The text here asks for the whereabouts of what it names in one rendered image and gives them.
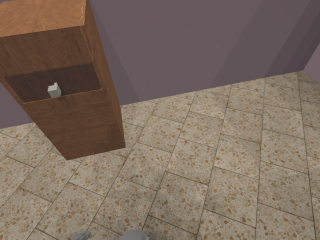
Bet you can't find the cabinet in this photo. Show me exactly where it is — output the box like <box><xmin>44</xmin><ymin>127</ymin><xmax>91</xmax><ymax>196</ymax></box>
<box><xmin>0</xmin><ymin>0</ymin><xmax>126</xmax><ymax>161</ymax></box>

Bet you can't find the handle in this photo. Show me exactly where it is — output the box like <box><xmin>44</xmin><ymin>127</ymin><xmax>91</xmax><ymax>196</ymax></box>
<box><xmin>47</xmin><ymin>82</ymin><xmax>61</xmax><ymax>98</ymax></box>

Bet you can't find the robot left thigh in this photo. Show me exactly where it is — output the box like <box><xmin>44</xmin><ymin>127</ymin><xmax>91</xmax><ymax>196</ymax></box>
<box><xmin>119</xmin><ymin>230</ymin><xmax>150</xmax><ymax>240</ymax></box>

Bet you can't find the drawer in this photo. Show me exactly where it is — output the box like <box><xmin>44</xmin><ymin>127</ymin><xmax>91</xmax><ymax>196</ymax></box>
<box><xmin>3</xmin><ymin>62</ymin><xmax>101</xmax><ymax>103</ymax></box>

